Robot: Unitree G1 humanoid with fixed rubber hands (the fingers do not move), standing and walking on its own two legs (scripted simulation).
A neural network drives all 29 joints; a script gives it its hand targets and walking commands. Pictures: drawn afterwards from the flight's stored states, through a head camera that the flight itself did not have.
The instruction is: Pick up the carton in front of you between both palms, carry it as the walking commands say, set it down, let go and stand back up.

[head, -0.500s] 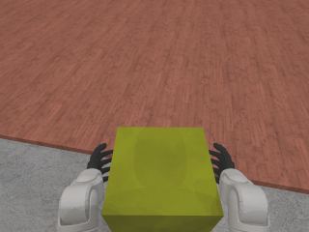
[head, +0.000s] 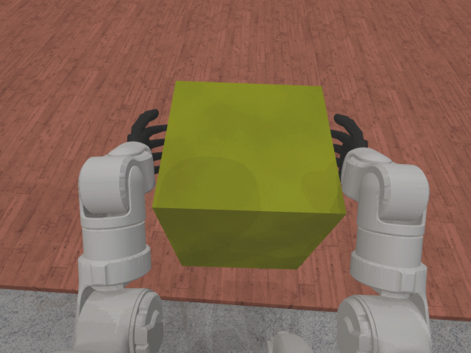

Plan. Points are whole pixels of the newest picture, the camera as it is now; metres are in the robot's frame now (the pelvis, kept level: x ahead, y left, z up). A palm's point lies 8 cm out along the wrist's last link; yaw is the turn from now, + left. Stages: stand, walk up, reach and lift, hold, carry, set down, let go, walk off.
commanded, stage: carry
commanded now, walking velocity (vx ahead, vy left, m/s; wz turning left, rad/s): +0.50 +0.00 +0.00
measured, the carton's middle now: (243, 186) +0.38 -0.01 +0.08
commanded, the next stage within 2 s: none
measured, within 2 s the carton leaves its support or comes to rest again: neither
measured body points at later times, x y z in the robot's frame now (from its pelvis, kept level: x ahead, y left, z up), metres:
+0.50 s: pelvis +0.36 -0.02 +0.00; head +0.46 -0.03 +0.43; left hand +0.74 +0.17 +0.12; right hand +0.78 -0.13 +0.12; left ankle +0.48 +0.08 -0.65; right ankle +0.21 -0.11 -0.74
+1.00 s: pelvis +0.72 -0.02 +0.04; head +0.73 -0.01 +0.49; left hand +1.12 +0.11 +0.24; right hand +1.11 -0.19 +0.24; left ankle +0.57 +0.06 -0.67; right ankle +0.84 -0.08 -0.68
